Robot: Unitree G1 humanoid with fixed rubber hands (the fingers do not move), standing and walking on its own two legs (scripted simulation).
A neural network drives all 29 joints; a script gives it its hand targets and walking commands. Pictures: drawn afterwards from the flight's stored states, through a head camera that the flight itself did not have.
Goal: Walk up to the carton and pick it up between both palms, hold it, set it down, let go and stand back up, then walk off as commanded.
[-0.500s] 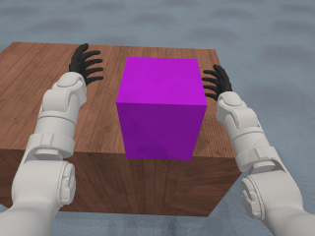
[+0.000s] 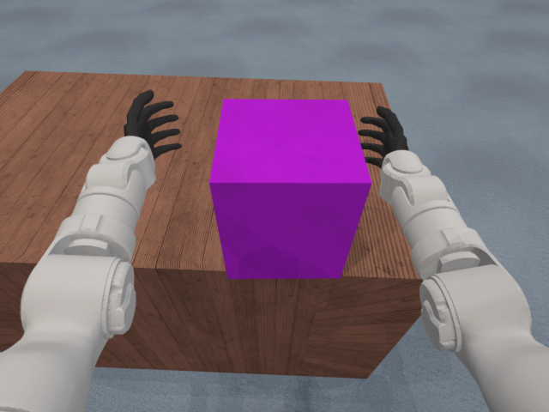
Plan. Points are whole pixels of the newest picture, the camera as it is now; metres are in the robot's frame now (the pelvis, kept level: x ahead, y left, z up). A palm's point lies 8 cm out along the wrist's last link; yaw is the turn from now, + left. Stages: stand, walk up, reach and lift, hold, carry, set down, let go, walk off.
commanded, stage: reach and lift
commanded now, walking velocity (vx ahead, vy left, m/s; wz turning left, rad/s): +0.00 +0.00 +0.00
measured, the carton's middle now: (284, 193) +0.46 -0.01 +0.05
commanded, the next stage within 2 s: none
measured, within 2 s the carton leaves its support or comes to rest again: neither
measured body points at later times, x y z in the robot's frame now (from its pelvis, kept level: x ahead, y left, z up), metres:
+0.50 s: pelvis -0.01 +0.02 -0.01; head +0.05 +0.02 +0.44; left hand +0.45 +0.20 +0.09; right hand +0.45 -0.16 +0.08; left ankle +0.02 +0.15 -0.74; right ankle +0.00 -0.07 -0.74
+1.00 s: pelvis +0.00 +0.02 -0.01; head +0.06 +0.02 +0.44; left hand +0.46 +0.15 +0.09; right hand +0.46 -0.16 +0.08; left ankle +0.02 +0.15 -0.74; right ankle +0.00 -0.07 -0.74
